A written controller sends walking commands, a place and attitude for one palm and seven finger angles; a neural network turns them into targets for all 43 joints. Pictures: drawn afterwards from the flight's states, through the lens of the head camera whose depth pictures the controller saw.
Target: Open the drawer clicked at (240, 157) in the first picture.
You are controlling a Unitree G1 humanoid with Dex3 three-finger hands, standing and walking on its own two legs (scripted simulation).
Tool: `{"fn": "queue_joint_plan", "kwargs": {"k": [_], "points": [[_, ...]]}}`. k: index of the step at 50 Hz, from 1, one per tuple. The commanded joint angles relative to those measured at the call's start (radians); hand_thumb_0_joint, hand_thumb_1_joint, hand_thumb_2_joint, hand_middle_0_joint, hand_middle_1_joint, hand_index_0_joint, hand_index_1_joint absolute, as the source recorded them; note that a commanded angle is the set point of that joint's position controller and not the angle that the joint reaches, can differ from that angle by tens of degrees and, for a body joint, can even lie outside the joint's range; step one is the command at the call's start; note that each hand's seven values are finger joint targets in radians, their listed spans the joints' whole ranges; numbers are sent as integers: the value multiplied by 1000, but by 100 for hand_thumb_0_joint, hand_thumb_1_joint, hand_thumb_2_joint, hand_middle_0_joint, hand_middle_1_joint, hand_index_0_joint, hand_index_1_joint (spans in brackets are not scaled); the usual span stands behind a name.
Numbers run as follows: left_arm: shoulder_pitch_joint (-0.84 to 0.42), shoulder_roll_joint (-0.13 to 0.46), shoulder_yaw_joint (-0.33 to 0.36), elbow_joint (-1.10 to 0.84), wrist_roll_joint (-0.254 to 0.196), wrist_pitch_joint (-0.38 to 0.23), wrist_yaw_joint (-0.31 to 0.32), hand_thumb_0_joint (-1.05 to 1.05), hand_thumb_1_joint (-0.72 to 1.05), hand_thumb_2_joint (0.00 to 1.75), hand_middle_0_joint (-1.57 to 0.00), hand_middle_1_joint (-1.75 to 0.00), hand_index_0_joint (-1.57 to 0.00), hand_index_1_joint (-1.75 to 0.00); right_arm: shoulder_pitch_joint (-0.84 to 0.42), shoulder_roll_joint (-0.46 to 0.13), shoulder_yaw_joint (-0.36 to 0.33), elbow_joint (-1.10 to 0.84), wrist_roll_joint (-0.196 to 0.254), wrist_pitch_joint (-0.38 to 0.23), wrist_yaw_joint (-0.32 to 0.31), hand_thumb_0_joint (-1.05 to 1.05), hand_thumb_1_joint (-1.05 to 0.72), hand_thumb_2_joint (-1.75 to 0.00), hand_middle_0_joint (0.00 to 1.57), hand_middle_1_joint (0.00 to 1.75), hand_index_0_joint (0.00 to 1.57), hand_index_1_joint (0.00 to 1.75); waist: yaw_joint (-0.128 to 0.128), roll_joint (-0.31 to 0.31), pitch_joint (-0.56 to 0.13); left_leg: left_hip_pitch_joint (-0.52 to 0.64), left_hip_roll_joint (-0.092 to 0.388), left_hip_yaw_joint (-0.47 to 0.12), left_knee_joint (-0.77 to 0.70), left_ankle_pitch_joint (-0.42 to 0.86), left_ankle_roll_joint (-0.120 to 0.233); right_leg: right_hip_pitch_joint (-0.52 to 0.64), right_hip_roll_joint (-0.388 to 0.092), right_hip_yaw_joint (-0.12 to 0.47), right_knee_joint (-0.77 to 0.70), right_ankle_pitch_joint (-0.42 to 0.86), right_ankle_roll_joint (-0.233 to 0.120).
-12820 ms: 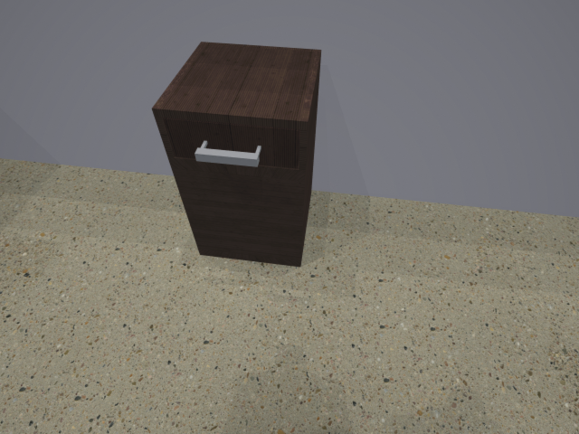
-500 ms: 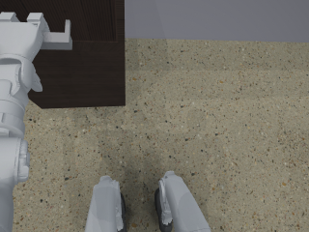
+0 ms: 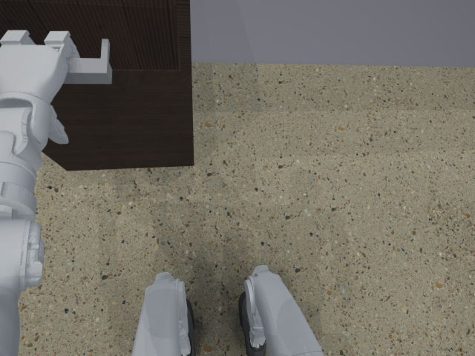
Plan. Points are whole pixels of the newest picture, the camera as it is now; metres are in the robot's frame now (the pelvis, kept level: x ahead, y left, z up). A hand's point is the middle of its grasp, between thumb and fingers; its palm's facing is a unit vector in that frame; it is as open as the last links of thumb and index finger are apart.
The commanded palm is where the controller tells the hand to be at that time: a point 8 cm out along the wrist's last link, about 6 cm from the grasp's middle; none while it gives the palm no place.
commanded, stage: close the thumb around the handle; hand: left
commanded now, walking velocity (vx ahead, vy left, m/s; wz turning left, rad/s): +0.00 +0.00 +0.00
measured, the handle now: (49, 57) +0.59 +0.26 +0.00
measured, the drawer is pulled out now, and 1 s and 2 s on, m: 0.00 0.01 0.09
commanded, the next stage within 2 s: pull the drawer open in 0.54 s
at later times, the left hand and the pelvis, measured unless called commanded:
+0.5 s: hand (50, 92) +0.54 +0.27 -0.02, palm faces -0.10 -0.03 -0.99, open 6.0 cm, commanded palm +0.54 +0.23 +0.03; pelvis +0.00 +0.00 +0.01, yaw +0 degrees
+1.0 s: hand (49, 99) +0.53 +0.27 -0.02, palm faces -0.09 -0.04 -0.99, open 6.0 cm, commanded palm +0.51 +0.24 +0.03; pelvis +0.01 +0.01 +0.02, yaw +0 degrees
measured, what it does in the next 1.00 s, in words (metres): stands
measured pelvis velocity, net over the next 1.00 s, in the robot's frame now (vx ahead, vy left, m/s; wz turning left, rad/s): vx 0.01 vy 0.01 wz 0.00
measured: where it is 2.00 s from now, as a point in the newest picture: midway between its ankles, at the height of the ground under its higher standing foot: (219, 341)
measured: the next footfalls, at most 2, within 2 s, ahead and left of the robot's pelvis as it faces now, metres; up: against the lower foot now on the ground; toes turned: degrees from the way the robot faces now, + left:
none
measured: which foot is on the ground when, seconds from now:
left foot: down 0.00-1.00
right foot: down 0.00-1.00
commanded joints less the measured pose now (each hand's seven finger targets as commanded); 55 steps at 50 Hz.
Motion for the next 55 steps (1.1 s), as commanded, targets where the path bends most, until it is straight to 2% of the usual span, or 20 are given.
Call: {"fn": "queue_joint_plan", "kwargs": {"k": [1, 2, 5, 7, 8, 10, 17, 19, 25, 28, 32, 33, 35, 37, 40, 44, 47, 50, 53, 55], "points": [[-370, 247, 68, -129, -3, 30, 56, 0, 0, 52, -34, -125, -34, -125, 218, -200, -72, -22, -4, 0, -8, 0, -90, -90, 20, 30, 20, 30, -19, 146, -568, 561, -20, -70, -144, 429, -3, 174, 35, -2, -144, 258, -51], [-385, 227, 49, -123, -1, 40, 59, 0, 6, 54, -34, -126, -34, -126, 218, -199, -74, -20, -5, 0, -7, 0, -90, -90, 20, 30, 20, 30, -33, 142, -572, 568, -17, -73, -143, 426, -3, 163, 36, -3, -145, 256, -48], [-395, 233, 52, -130, 4, 65, 57, 0, 23, 61, -35, -128, -35, -128, 222, -202, -73, -22, -3, 5, -5, 0, -90, -90, 20, 30, 20, 30, -22, 166, -608, 601, -18, -76, -150, 452, -7, 179, 34, -4, -144, 274, -49], [-401, 214, 34, -115, 4, 83, 48, 0, 34, 66, -36, -129, -36, -129, 222, -200, -75, -17, -1, 7, -5, 0, -90, -90, 20, 30, 20, 30, -35, 145, -590, 606, -15, -79, -153, 446, -6, 173, 35, -8, -153, 271, -47], [-394, 220, 35, -111, 4, 89, 42, 0, 40, 68, -36, -130, -36, -130, 220, -200, -71, -21, 0, 9, -6, 0, -90, -90, 20, 30, 20, 30, -27, 154, -579, 599, -18, -75, -157, 438, -6, 181, 35, -6, -157, 265, -49], [-415, 218, 31, -132, 0, 87, 27, 0, 51, 73, -37, -131, -37, -131, 220, -199, -72, -21, 0, 9, -10, 0, -90, -90, 20, 30, 20, 30, -32, 164, -603, 621, -16, -80, -159, 455, -5, 184, 33, -5, -156, 278, -47], [-350, 190, 16, -134, -14, 51, -13, 0, 90, 90, -40, -135, -40, -135, 207, -188, -68, -30, 1, 5, -15, 0, -90, -90, 20, 30, 20, 30, -25, 145, -559, 599, -17, -71, -165, 429, 0, 192, 35, 0, -170, 264, -49], [-353, 215, 36, -147, -10, 29, -14, 0, 90, 90, -40, -135, -40, -135, 206, -189, -66, -26, -1, 4, -17, 0, -90, -90, 20, 30, 20, 30, -20, 144, -549, 587, -15, -71, -164, 429, 0, 194, 32, 1, -163, 264, -51], [-313, 190, 47, -181, -18, 3, 15, 0, 90, 90, -40, -135, -40, -135, 211, -190, -78, -26, -8, 6, -11, 0, -90, -90, 20, 30, 20, 30, -5, 162, -581, 643, -9, -85, -166, 482, -11, 171, 33, -5, -152, 275, -53], [-345, 162, 22, -167, -14, 20, 32, 0, 90, 90, -40, -135, -40, -135, 213, -190, -81, -15, -8, 7, -6, 0, -90, -90, 20, 30, 20, 30, -21, 159, -554, 629, -8, -84, -166, 465, -10, 158, 34, -8, -158, 266, -53], [-383, 190, 36, -157, -4, 39, 47, 0, 90, 90, -40, -135, -40, -135, 225, -196, -82, -7, -9, 10, -6, 0, -90, -90, 20, 30, 20, 30, -29, 139, -583, 619, -11, -85, -157, 465, -7, 166, 34, -6, -153, 273, -50], [-340, 201, 49, -143, -5, 46, 47, 0, 90, 90, -40, -135, -40, -135, 225, -196, -80, -11, -9, 12, -4, 0, -90, -90, 20, 30, 20, 30, -11, 148, -582, 620, -13, -79, -161, 475, -8, 186, 35, -6, -155, 284, -53], [-301, 178, 39, -125, -11, 53, 42, 0, 90, 90, -40, -135, -40, -135, 221, -193, -80, -14, -6, 17, -1, 0, -90, -90, 20, 30, 20, 30, -8, 135, -584, 628, -15, -75, -169, 480, -8, 200, 36, -7, -159, 292, -52], [-257, 202, 61, -150, -17, 52, 38, 0, 90, 90, -40, -135, -40, -135, 215, -194, -79, -24, -4, 22, -1, 0, -90, -90, 20, 30, 20, 30, 15, 131, -597, 632, -16, -69, -179, 487, -8, 238, 36, -3, -164, 311, -52], [-197, 183, 58, -166, -26, 50, 28, 0, 90, 90, -40, -135, -40, -135, 201, -190, -78, -36, 0, 26, 2, 0, -90, -90, 20, 30, 20, 30, 36, 152, -607, 657, -17, -65, -192, 509, -11, 261, 34, -4, -167, 331, -54], [-163, 162, 51, -159, -33, 48, 27, 0, 90, 90, -40, -135, -40, -135, 188, -188, -77, -37, 2, 28, 0, 0, -90, -90, 20, 30, 20, 30, 31, 112, -552, 639, -13, -62, -204, 491, -7, 262, 33, -3, -180, 327, -52], [-141, 135, 37, -177, -35, 40, 36, 0, 90, 90, -40, -135, -40, -135, 187, -187, -83, -38, 1, 27, -2, 0, -90, -90, 20, 30, 20, 30, 27, 87, -556, 645, -14, -58, -206, 503, -4, 279, 32, 0, -185, 349, -49], [-108, 169, 70, -188, -36, 26, 41, 0, 90, 90, -40, -135, -40, -135, 180, -190, -84, -39, -1, 30, -4, 0, -90, -90, 20, 30, 20, 30, 44, 91, -556, 641, -15, -48, -206, 519, -5, 300, 30, 7, -182, 371, -49], [-50, 135, 61, -201, -39, 19, 52, 0, 90, 90, -40, -135, -40, -135, 172, -184, -87, -45, -2, 32, -1, 0, -90, -90, 20, 30, 20, 30, 57, 74, -558, 647, -18, -42, -209, 542, -4, 333, 30, 10, -187, 401, -51], [-37, 154, 86, -223, -34, 8, 63, 0, 90, 90, -40, -135, -40, -135, 167, -186, -90, -46, -4, 35, -1, 0, -90, -90, 20, 30, 20, 30, 71, 97, -570, 675, -14, -46, -214, 577, -11, 324, 27, 8, -179, 407, -52]]}}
